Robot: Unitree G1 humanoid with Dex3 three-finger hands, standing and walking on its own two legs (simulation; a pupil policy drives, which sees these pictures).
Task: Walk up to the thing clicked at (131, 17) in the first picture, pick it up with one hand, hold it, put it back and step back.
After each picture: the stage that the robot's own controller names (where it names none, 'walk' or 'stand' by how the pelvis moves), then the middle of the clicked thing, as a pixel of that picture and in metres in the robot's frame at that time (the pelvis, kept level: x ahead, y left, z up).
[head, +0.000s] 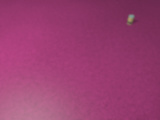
stand; (130, 19) +1.90 -0.67 -0.72
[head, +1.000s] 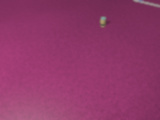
walk; (103, 21) +1.84 -0.16 -0.70
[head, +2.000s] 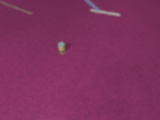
walk; (61, 48) +1.24 +0.26 -0.72
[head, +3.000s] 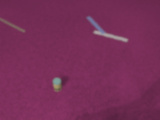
walk; (57, 84) +0.76 +0.22 -0.69
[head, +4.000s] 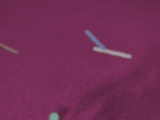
walk; out of the picture +0.48 +0.21 -0.70
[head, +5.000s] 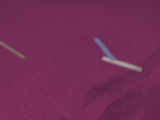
stand; out of the picture +0.38 +0.19 -0.72
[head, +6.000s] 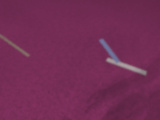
stand; out of the picture +0.38 +0.17 -0.72
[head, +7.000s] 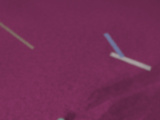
stand; out of the picture +0.40 +0.16 -0.72
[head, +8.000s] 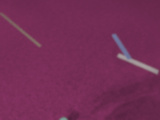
stand; out of the picture +0.40 +0.15 -0.72
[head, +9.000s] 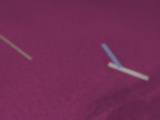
stand; out of the picture +0.37 +0.16 -0.72
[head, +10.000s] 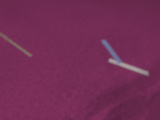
stand; out of the picture +0.39 +0.15 -0.72
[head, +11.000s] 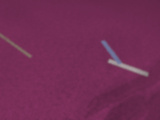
stand; out of the picture +0.38 +0.15 -0.72
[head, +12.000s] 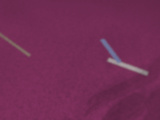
stand; out of the picture +0.37 +0.16 -0.72
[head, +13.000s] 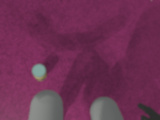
go down; (39, 73) +0.42 +0.20 -0.43
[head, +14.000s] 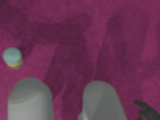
go down; (13, 59) +0.43 +0.26 -0.31
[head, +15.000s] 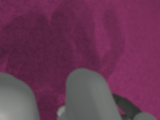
close in; out of the picture +0.39 +0.30 -0.23
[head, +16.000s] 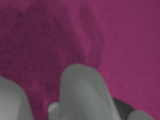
close; out of the picture +0.39 +0.31 -0.22
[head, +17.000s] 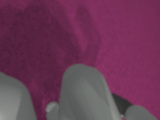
lift; out of the picture +0.36 +0.29 -0.22
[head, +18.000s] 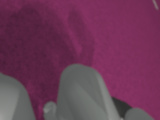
lift; out of the picture +0.36 +0.29 -0.22
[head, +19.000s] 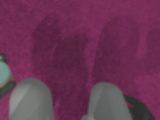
lift; out of the picture +0.31 +0.27 -0.07
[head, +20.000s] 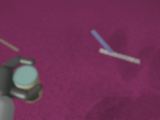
hold; (29, 85) +0.33 +0.18 +0.05
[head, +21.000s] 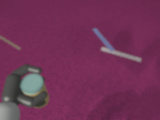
hold; (36, 91) +0.32 +0.17 +0.01
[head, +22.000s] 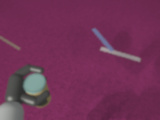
crouch; (38, 91) +0.32 +0.16 +0.01
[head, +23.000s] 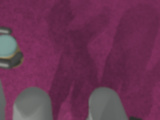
crouch; (9, 52) +0.42 +0.24 -0.09
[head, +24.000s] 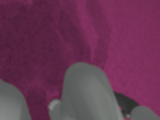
lower; out of the picture +0.38 +0.35 -0.22
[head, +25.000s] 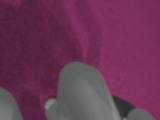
lower; out of the picture +0.40 +0.33 -0.22
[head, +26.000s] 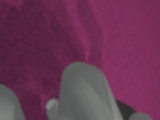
lower; out of the picture +0.39 +0.33 -0.22
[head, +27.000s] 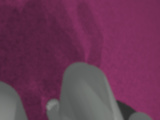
lower; out of the picture +0.38 +0.33 -0.22
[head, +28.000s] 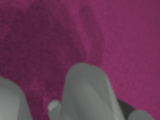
loosen; out of the picture +0.37 +0.30 -0.22
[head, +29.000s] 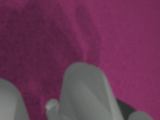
withdraw; out of the picture +0.37 +0.30 -0.22
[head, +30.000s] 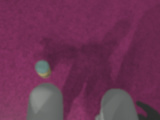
walk; (43, 69) +0.43 +0.22 -0.39
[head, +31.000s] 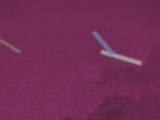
stand; out of the picture +0.35 +0.16 -0.66
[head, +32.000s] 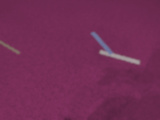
stand; out of the picture +0.37 +0.17 -0.67
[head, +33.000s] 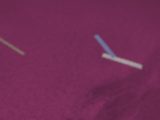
stand; out of the picture +0.36 +0.16 -0.70
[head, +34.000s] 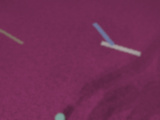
walk; out of the picture +0.41 +0.15 -0.71
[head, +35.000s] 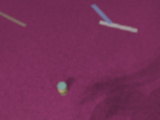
walk; (62, 88) +0.62 +0.19 -0.69
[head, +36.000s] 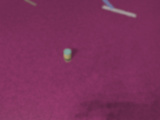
walk; (67, 55) +0.96 +0.15 -0.69
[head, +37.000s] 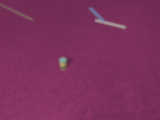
stand; (63, 63) +1.03 +0.19 -0.71
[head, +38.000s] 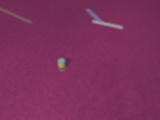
stand; (61, 64) +1.05 +0.21 -0.72
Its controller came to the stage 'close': yes
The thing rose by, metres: 0.72
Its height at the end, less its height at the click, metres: +0.00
